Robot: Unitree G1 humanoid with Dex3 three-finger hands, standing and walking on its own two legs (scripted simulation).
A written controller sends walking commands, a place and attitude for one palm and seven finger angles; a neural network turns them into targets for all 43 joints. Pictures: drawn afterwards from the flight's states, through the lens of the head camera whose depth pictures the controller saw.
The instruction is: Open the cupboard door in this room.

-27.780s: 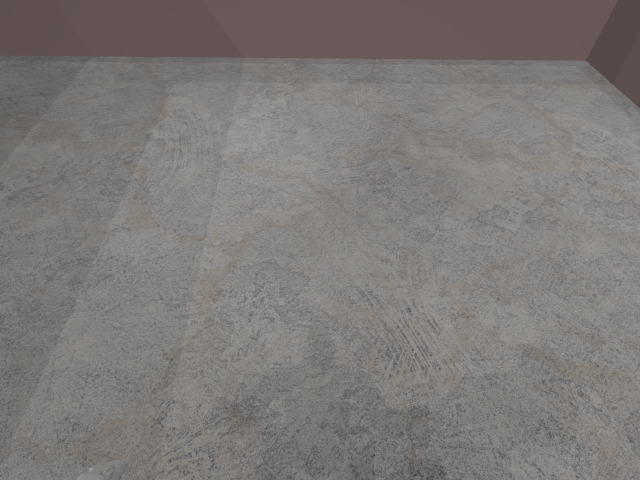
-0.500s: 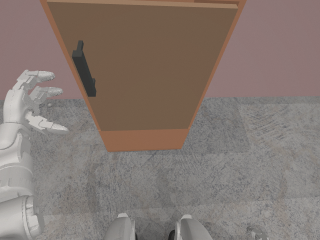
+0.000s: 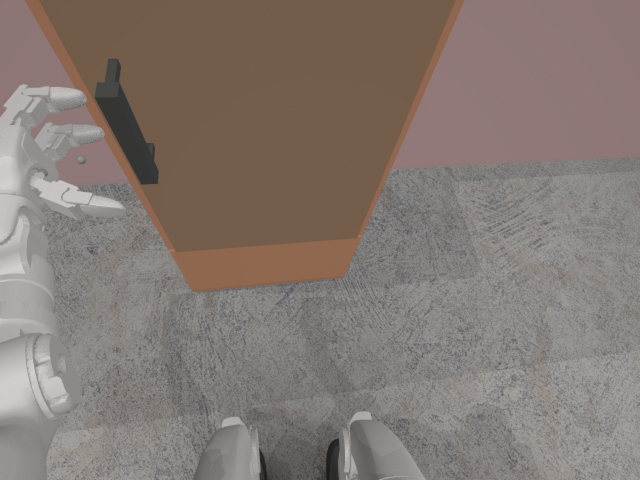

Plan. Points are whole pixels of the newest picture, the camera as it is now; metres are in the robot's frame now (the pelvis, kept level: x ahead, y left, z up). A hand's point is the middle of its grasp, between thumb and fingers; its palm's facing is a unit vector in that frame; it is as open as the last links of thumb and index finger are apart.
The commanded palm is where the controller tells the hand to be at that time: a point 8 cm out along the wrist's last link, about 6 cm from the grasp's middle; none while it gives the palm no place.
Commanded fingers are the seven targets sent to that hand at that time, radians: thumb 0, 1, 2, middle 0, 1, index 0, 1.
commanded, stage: move the hooked fingers beside the handle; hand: left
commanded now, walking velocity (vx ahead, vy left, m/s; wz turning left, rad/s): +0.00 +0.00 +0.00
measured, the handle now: (132, 127) +0.54 +0.21 +0.05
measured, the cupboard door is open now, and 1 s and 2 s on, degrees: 0 0 0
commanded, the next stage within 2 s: slide the fingers in behind the handle in 0.86 s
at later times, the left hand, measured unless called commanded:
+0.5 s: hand (75, 158) +0.48 +0.27 +0.06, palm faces +0.08 -1.00 -0.02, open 14.0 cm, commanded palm +0.46 +0.31 +0.06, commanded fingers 0.00 -0.50 0.30 -0.30 -1.20 -0.30 -1.20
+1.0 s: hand (80, 154) +0.49 +0.26 +0.06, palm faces +0.07 -1.00 -0.02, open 14.0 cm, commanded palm +0.46 +0.30 +0.06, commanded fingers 0.00 -0.50 0.30 -0.30 -1.20 -0.30 -1.20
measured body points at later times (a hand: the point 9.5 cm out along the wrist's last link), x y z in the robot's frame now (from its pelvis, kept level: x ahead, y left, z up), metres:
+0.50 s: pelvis +0.01 +0.00 +0.00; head +0.15 +0.03 +0.43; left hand +0.47 +0.32 +0.06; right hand +0.03 -0.28 -0.10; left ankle +0.02 +0.09 -0.66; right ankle +0.02 -0.12 -0.66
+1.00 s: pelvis +0.01 +0.00 +0.00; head +0.15 +0.04 +0.43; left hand +0.48 +0.32 +0.06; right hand +0.03 -0.27 -0.11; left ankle +0.02 +0.09 -0.66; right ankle +0.02 -0.12 -0.66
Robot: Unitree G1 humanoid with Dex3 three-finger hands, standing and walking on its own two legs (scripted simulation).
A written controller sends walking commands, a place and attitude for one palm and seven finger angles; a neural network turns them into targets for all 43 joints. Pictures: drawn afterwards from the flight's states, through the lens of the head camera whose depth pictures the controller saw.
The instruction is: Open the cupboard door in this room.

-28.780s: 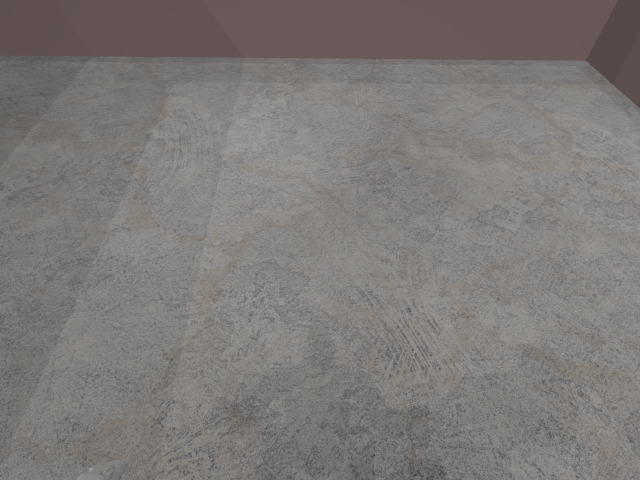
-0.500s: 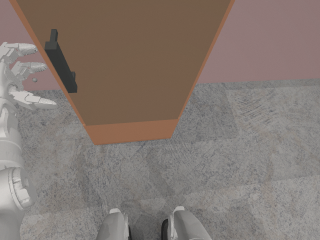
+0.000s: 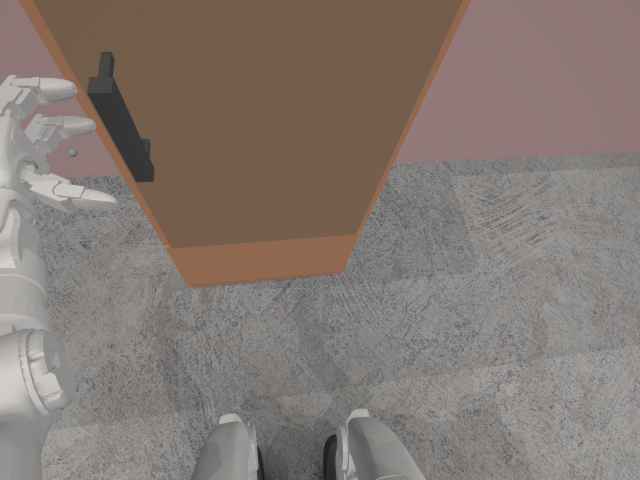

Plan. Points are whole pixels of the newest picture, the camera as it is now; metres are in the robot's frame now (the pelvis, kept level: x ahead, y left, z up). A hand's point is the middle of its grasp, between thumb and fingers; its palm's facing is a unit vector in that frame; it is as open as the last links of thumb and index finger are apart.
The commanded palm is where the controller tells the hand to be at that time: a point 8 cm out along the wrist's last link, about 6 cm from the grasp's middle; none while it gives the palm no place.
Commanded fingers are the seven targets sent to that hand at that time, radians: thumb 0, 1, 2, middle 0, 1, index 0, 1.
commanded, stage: slide the fingers in behind the handle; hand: left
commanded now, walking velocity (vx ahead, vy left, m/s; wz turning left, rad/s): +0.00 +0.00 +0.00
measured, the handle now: (127, 123) +0.53 +0.21 +0.06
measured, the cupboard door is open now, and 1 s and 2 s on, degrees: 0 0 0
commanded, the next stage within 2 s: close the thumb around the handle in 1.56 s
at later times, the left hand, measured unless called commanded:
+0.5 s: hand (94, 157) +0.47 +0.24 +0.06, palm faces +0.09 -1.00 -0.01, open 14.2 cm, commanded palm +0.45 +0.27 +0.06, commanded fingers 0.00 -0.50 0.30 -0.30 -1.20 -0.30 -1.20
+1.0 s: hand (138, 155) +0.48 +0.19 +0.06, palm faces +0.08 -1.00 -0.01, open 14.0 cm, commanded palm +0.45 +0.24 +0.06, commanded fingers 0.00 -0.50 0.30 -0.30 -1.20 -0.30 -1.20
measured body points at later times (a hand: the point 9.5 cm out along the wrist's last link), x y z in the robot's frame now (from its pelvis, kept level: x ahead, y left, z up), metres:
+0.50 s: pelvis +0.00 +0.00 +0.00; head +0.13 +0.03 +0.43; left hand +0.46 +0.29 +0.06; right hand +0.03 -0.27 -0.11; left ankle +0.01 +0.09 -0.66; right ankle +0.02 -0.12 -0.66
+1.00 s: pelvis +0.00 -0.01 +0.00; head +0.12 +0.01 +0.44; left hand +0.47 +0.25 +0.06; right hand +0.03 -0.27 -0.11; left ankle +0.01 +0.09 -0.66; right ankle +0.02 -0.12 -0.66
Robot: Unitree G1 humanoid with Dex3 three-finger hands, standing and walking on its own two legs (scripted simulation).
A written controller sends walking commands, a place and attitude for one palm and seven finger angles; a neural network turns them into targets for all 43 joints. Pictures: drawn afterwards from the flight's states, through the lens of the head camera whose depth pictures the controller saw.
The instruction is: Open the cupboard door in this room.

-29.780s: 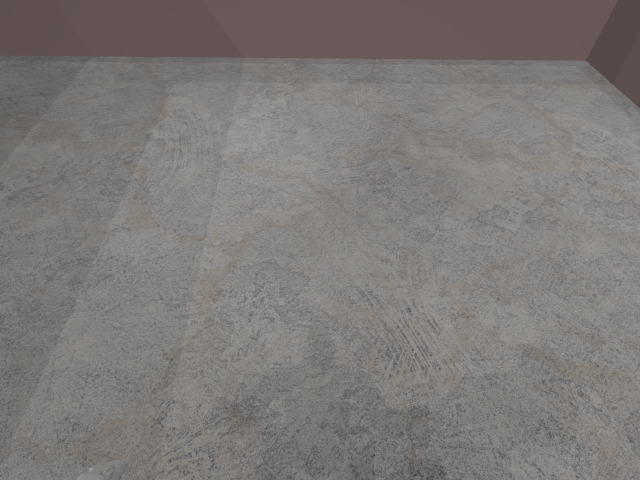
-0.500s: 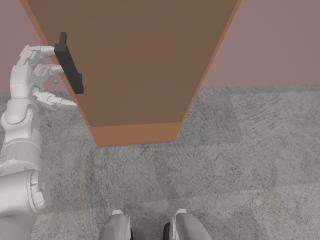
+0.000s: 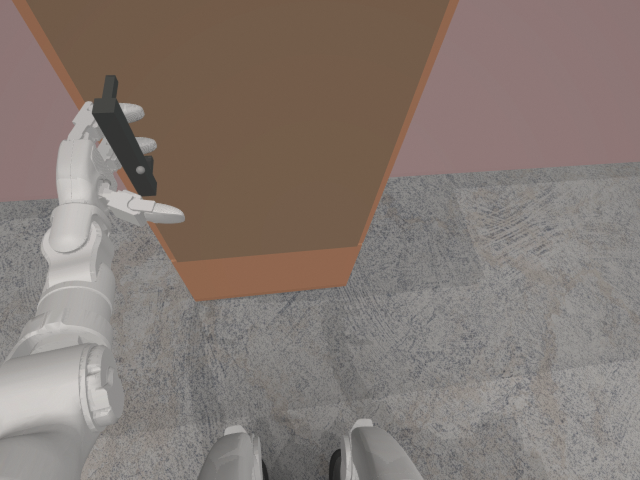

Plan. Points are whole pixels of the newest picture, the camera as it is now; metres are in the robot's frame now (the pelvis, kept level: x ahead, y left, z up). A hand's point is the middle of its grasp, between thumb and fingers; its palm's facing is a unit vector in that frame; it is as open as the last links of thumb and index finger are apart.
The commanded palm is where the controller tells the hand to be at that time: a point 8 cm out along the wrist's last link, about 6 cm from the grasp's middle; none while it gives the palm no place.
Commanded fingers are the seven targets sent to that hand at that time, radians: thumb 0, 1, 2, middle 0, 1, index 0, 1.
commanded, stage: slide the fingers in behind the handle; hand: left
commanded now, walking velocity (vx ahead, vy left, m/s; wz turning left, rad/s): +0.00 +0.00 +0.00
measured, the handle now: (130, 140) +0.53 +0.22 +0.05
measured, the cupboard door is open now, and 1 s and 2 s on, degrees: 0 0 19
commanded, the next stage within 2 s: close the thumb around the handle in 0.56 s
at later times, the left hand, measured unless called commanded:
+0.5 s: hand (148, 170) +0.48 +0.19 +0.06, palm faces +0.09 -1.00 -0.01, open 14.0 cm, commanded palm +0.45 +0.23 +0.06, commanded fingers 0.00 -0.50 0.30 -0.30 -1.20 -0.30 -1.20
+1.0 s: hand (147, 171) +0.48 +0.19 +0.06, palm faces +0.08 -1.00 -0.02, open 10.8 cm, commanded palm +0.45 +0.23 +0.06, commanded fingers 0.00 0.51 0.73 -0.37 -1.31 -0.37 -1.31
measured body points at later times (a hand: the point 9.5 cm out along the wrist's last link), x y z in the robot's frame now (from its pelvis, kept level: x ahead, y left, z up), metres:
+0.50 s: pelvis +0.00 -0.01 +0.00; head +0.12 +0.01 +0.43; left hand +0.47 +0.24 +0.06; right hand +0.03 -0.27 -0.12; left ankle +0.01 +0.10 -0.66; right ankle +0.01 -0.12 -0.66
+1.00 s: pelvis +0.00 +0.00 +0.00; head +0.12 +0.02 +0.43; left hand +0.47 +0.24 +0.06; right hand +0.03 -0.27 -0.12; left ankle +0.01 +0.10 -0.66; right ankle +0.01 -0.12 -0.66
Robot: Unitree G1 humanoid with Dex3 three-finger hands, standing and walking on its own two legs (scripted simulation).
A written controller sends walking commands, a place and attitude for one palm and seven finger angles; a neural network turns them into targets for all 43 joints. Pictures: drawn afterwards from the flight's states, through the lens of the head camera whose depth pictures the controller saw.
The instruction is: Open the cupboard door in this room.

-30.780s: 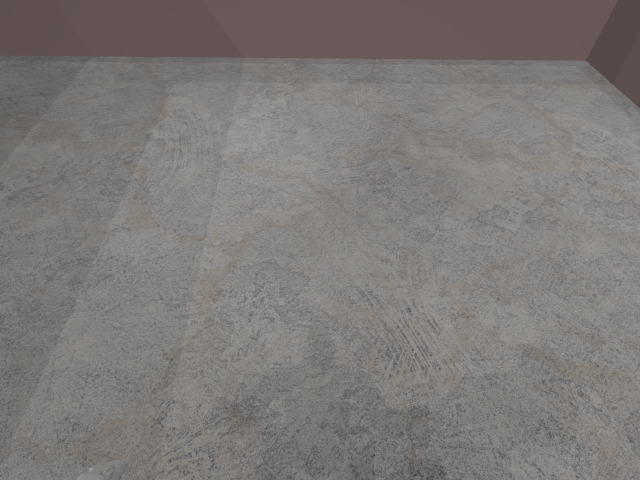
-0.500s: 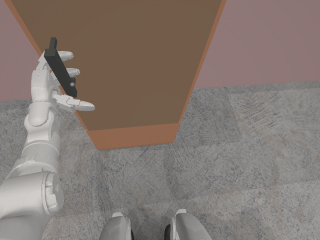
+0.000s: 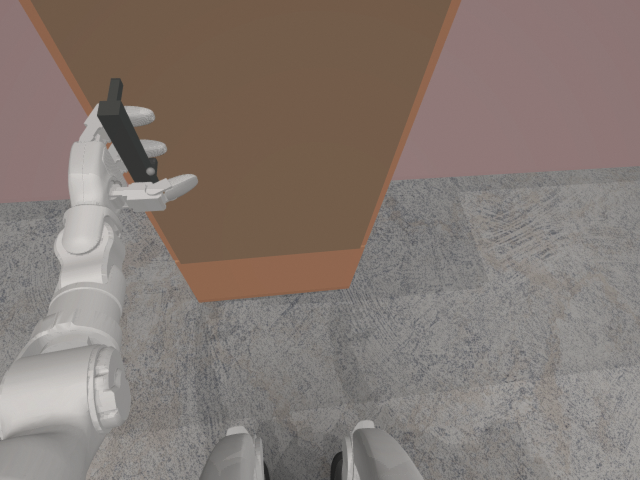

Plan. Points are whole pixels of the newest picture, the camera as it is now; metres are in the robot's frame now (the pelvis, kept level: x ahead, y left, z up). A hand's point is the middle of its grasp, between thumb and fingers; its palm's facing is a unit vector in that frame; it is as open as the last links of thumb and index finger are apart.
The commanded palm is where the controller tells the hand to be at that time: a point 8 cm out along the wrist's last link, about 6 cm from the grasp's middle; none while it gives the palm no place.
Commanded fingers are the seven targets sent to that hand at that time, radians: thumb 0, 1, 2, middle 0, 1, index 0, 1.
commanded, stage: close the thumb around the handle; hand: left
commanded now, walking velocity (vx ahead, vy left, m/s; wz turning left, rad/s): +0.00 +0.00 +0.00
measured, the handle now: (135, 143) +0.53 +0.22 +0.05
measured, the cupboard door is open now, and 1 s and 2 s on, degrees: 0 19 40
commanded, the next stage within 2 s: pull the door open along its arc in 0.36 s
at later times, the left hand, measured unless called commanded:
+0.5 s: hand (150, 170) +0.48 +0.19 +0.06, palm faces +0.08 -1.00 -0.01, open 5.7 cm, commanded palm +0.45 +0.23 +0.06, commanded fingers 0.00 0.90 0.90 -0.40 -1.35 -0.40 -1.35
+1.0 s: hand (178, 250) +0.37 +0.14 +0.06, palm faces +0.29 -0.95 +0.11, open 6.0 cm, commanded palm +0.30 +0.18 +0.06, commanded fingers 0.00 0.90 0.90 -0.40 -1.35 -0.40 -1.35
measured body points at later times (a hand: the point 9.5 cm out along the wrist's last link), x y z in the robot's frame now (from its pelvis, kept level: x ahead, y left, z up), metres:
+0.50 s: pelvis +0.00 +0.00 +0.00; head +0.12 +0.02 +0.43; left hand +0.47 +0.24 +0.06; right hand +0.03 -0.26 -0.12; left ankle +0.01 +0.10 -0.66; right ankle +0.01 -0.11 -0.66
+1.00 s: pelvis +0.02 +0.00 +0.02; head +0.09 +0.01 +0.46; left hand +0.35 +0.19 +0.06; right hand +0.14 -0.24 -0.10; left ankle +0.01 +0.10 -0.66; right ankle +0.01 -0.11 -0.66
